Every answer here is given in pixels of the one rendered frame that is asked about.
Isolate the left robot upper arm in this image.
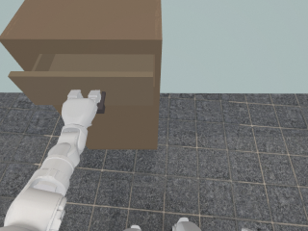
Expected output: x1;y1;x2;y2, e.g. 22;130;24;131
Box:
0;187;67;231

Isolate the cabinet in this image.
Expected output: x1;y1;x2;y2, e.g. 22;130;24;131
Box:
0;0;163;150

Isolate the drawer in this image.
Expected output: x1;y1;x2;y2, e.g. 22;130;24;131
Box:
8;54;154;106

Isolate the left robot forearm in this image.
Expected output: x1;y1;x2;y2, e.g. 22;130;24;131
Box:
4;123;88;227

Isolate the robot right thigh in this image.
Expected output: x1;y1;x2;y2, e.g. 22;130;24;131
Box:
172;221;201;231

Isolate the robot left hand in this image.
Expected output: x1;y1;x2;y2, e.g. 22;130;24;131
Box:
62;90;101;129

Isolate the left robot shin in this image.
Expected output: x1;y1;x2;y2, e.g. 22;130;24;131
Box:
131;225;141;230

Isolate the handle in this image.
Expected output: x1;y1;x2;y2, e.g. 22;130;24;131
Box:
96;91;106;114

